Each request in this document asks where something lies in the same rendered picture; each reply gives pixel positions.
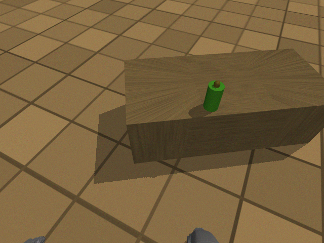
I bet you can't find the bottle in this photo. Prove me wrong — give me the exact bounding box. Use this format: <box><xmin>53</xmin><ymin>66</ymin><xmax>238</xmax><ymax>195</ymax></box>
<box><xmin>204</xmin><ymin>80</ymin><xmax>225</xmax><ymax>112</ymax></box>

